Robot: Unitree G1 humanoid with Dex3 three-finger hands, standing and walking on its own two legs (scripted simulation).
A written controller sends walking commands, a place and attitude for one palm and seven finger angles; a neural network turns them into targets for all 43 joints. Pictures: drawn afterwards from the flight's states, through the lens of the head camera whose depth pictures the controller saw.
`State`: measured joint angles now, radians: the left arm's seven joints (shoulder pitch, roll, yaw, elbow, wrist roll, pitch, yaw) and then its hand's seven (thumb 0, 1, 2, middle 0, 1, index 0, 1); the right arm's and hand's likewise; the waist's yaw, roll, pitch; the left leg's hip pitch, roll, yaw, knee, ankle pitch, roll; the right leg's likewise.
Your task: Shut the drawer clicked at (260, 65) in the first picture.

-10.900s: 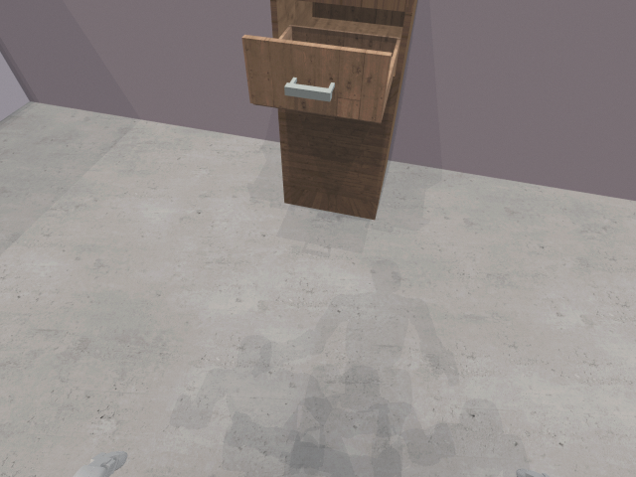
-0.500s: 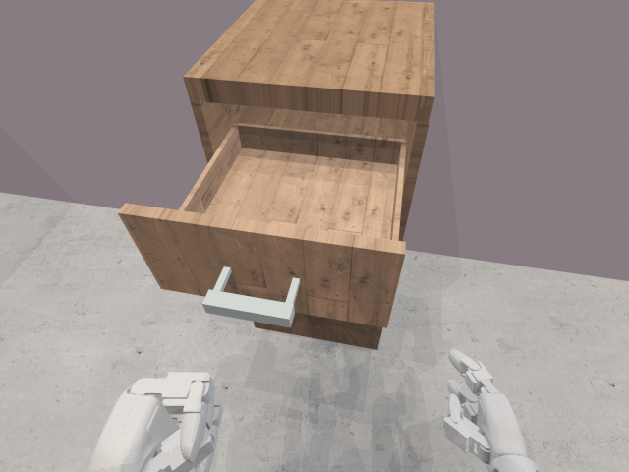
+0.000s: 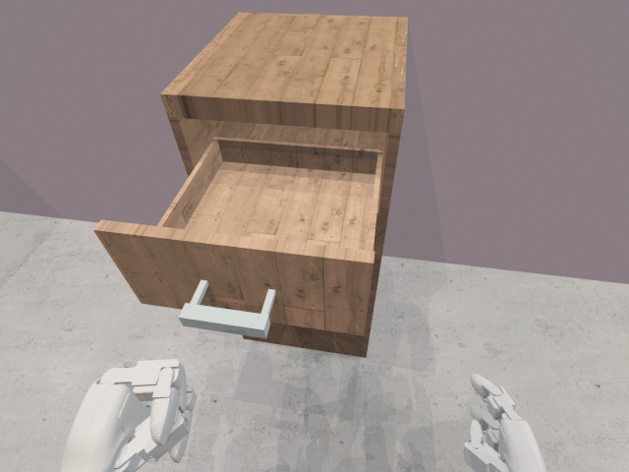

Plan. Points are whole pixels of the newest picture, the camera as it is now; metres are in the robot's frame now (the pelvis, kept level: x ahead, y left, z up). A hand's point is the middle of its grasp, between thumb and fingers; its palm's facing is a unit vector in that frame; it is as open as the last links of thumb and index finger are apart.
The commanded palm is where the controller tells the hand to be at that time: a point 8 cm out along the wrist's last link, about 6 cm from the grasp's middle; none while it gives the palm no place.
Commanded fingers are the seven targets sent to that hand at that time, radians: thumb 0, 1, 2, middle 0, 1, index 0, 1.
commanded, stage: bring the fist close to the handle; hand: left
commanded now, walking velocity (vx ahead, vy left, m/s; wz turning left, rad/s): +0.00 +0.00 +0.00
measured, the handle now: (230, 306) +0.33 +0.14 +0.03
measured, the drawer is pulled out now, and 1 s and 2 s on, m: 0.29 0.29 0.28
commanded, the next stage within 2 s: push the drawer shut in 1.44 s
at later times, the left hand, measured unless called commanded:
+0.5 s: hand (210, 416) +0.17 +0.12 +0.07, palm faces -0.12 -0.99 -0.04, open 3.3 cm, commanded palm +0.15 +0.18 +0.08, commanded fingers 0.00 0.90 0.90 -1.40 -1.60 -1.40 -1.60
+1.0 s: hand (230, 404) +0.20 +0.12 +0.03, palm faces -0.11 -0.99 -0.02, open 3.3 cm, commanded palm +0.18 +0.18 +0.03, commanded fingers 0.00 0.90 0.90 -1.40 -1.60 -1.40 -1.60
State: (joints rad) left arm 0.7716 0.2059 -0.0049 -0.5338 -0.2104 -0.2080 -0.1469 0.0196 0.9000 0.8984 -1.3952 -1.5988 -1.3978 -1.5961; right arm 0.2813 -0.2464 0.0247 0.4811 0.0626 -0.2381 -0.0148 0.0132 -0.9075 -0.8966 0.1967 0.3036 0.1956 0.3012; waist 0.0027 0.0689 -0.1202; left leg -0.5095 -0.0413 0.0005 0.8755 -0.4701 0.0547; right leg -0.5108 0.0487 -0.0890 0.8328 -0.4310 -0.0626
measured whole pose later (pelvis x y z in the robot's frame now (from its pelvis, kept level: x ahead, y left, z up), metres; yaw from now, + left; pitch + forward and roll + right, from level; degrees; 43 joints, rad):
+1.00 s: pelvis -0.01 +0.00 -0.04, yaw -1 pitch +15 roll -1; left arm 0.49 0.16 -0.07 -0.19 -0.14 -0.38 -0.11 0.02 0.90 0.90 -1.40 -1.60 -1.40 -1.60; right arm 0.24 -0.24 0.03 0.46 0.02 -0.15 0.01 0.01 -0.91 -0.90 0.20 0.30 0.20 0.30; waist -0.03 0.05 -0.14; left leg -0.81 -0.04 0.02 1.09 -0.54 0.06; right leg -0.82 0.04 -0.09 1.06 -0.50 -0.06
